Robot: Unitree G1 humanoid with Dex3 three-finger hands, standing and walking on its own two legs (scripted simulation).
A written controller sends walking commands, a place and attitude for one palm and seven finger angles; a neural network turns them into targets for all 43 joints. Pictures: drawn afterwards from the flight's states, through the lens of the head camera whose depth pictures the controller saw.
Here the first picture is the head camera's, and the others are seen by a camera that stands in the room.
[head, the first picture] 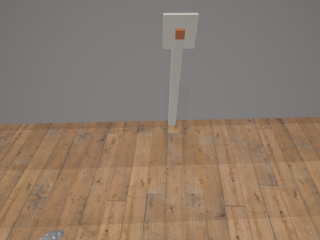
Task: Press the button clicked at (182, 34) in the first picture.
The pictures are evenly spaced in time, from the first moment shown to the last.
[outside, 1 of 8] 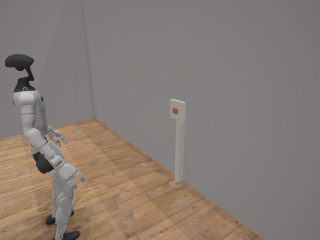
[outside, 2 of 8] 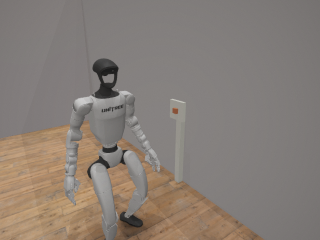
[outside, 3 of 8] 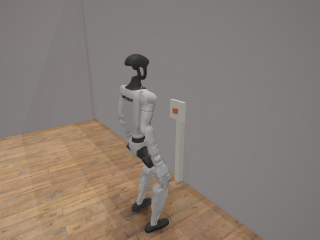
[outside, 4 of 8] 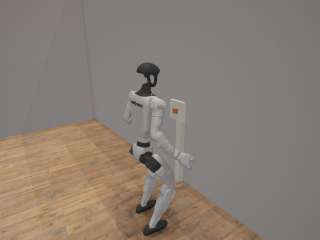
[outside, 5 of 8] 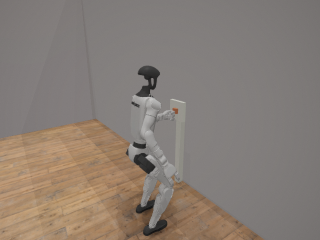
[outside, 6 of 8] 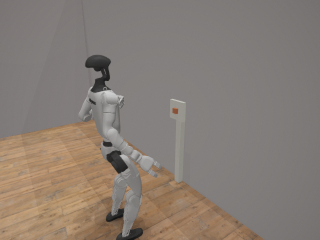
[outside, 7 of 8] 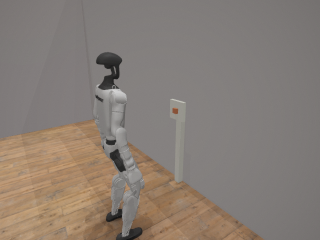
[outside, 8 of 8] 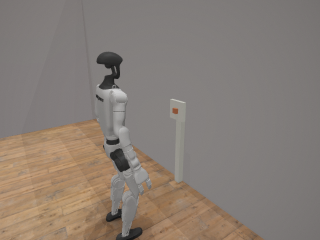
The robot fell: no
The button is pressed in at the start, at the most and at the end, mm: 0 12 0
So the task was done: yes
